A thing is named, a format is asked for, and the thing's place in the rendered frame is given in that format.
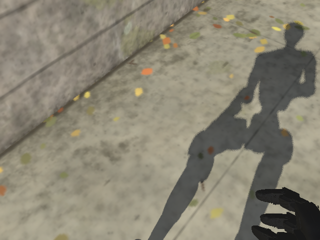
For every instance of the right robot hand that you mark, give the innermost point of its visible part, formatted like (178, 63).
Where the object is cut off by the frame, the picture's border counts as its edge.
(304, 225)

